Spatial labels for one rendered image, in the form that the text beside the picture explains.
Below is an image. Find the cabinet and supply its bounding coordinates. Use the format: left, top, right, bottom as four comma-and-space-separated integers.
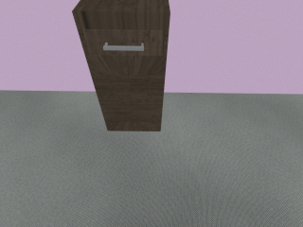
72, 0, 170, 131

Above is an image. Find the handle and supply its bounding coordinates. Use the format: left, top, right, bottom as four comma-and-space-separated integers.
103, 43, 144, 51

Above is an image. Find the drawer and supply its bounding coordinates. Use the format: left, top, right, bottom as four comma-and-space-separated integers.
82, 29, 164, 56

